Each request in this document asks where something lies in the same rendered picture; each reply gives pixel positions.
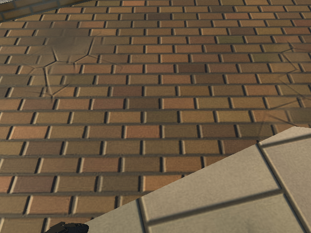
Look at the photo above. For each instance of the left robot hand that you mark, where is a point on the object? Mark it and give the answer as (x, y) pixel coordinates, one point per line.
(72, 227)

